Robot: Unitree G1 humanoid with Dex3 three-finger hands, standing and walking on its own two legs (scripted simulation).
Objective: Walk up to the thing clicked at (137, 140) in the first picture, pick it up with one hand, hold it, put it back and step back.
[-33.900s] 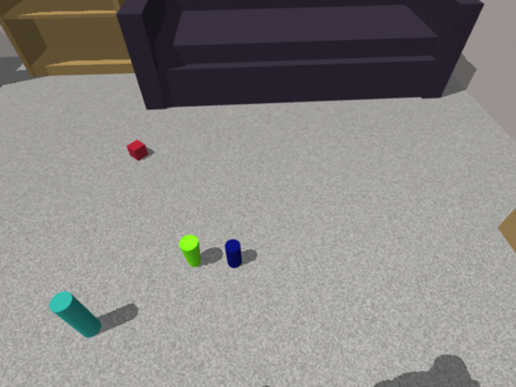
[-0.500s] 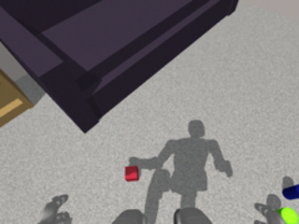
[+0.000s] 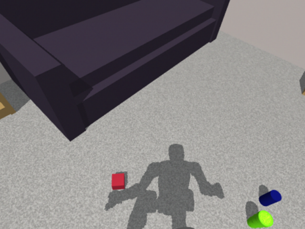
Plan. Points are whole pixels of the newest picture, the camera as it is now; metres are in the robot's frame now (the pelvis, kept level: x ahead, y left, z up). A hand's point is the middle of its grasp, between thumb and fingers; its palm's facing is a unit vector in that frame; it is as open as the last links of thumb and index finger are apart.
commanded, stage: walk up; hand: left
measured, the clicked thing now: (118, 181) +0.48 +0.17 -0.73
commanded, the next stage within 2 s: stand in 1.62 s
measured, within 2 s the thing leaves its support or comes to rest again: neither
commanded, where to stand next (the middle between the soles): +0.05 -0.02 m, yaw +2 degrees
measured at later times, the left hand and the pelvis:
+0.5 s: hand out of the picture +0.10 +0.27 -0.16, palm faces +0.03 -0.91 -0.41, open 7.4 cm; pelvis +0.02 +0.00 -0.02, yaw +2 degrees
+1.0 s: hand out of the picture -0.02 +0.26 -0.14, palm faces +0.00 -0.91 -0.42, open 7.4 cm; pelvis -0.06 -0.02 -0.01, yaw +1 degrees
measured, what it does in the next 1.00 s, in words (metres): steps on the spot: right foot, then left foot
